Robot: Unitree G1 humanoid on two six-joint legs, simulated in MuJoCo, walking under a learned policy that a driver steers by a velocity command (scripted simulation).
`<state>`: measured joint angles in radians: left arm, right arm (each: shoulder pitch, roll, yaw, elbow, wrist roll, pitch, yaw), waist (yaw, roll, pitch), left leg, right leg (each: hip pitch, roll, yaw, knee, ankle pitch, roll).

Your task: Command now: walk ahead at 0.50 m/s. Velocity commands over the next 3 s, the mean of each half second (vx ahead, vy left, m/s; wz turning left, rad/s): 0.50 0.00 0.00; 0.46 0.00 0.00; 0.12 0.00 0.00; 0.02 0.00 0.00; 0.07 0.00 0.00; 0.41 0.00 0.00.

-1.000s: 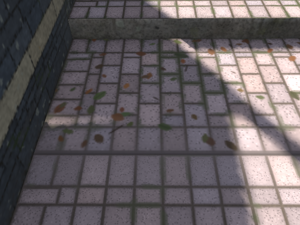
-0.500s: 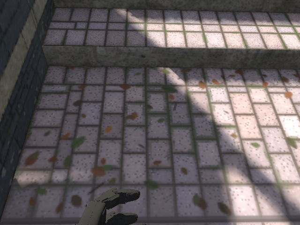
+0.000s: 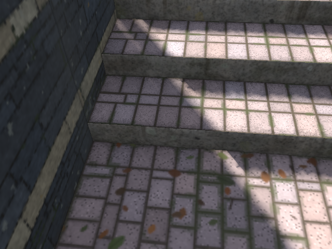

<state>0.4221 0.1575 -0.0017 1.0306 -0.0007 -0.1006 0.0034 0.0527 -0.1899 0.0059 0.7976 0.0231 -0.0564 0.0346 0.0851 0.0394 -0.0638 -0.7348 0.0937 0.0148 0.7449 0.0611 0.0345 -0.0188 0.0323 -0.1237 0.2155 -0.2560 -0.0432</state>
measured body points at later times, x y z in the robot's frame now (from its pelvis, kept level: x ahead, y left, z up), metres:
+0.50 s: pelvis +0.29 +0.05 +0.00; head +0.30 +0.07 +0.45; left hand +0.47 +0.29 -0.10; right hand +0.26 -0.21 -0.13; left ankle +0.22 +0.14 -0.74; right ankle +0.46 -0.14 -0.66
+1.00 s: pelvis +0.57 -0.02 +0.00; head +0.59 -0.03 +0.45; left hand +0.60 +0.25 -0.13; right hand +0.73 -0.28 -0.11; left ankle +0.69 +0.16 -0.67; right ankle +0.56 -0.10 -0.74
